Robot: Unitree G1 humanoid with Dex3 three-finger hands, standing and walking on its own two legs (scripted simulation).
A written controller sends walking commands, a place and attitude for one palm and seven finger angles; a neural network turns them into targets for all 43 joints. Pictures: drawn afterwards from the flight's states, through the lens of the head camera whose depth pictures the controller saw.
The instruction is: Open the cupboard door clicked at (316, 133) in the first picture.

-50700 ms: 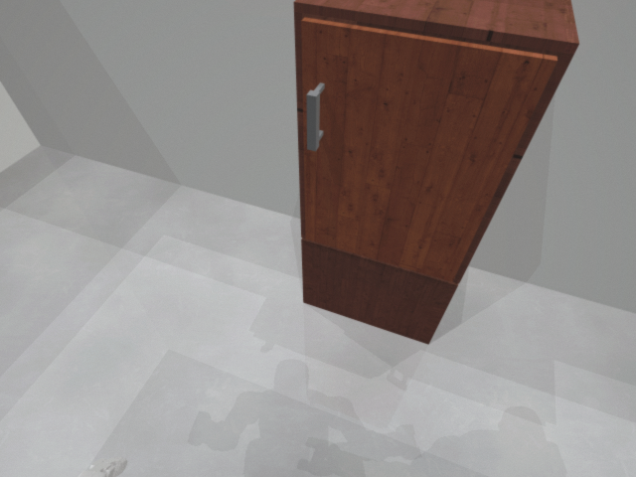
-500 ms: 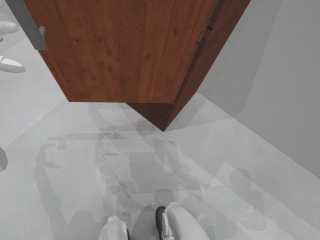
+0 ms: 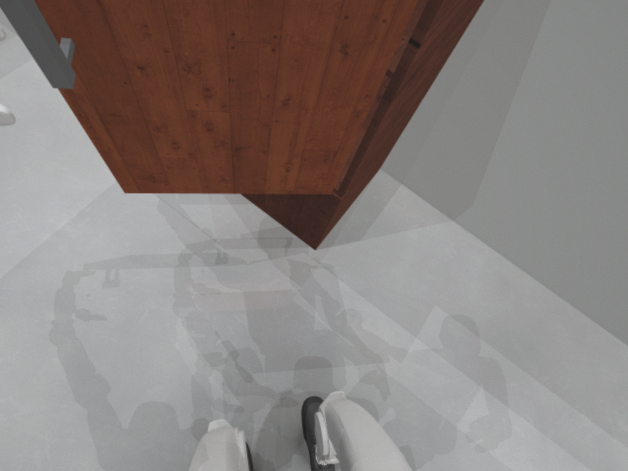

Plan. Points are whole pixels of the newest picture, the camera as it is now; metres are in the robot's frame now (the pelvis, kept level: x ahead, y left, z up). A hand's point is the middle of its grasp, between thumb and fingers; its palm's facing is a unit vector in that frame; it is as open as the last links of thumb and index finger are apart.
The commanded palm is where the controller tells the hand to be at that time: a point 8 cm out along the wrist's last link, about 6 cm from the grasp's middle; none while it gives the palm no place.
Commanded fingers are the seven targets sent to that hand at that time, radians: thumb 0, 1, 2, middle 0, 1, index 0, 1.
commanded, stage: move the hooked fingers beside the handle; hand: left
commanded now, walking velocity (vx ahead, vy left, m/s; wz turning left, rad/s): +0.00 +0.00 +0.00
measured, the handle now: (39, 19) +0.59 +0.21 +0.11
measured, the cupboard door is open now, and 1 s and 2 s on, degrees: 41 41 40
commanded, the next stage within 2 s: slide the fingers in behind the handle in 0.58 s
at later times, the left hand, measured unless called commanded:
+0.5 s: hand out of the picture +0.54 +0.27 +0.11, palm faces -0.01 -1.00 -0.02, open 14.0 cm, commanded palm +0.53 +0.31 +0.11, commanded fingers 0.00 -0.50 0.30 -0.30 -1.20 -0.30 -1.20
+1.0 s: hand out of the picture +0.54 +0.25 +0.11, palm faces -0.05 -1.00 -0.01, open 14.0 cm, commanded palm +0.54 +0.28 +0.11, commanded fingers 0.00 -0.50 0.30 -0.30 -1.20 -0.30 -1.20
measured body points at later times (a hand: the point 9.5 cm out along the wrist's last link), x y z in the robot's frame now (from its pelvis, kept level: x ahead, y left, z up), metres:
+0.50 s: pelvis +0.01 -0.01 +0.00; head +0.17 +0.03 +0.42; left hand +0.53 +0.33 +0.12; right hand -0.02 -0.27 -0.09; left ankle -0.04 +0.08 -0.68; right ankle +0.03 -0.13 -0.68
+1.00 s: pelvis +0.00 +0.00 +0.00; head +0.17 +0.03 +0.42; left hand +0.54 +0.31 +0.11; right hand -0.04 -0.26 -0.09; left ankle -0.04 +0.08 -0.68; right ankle +0.03 -0.13 -0.68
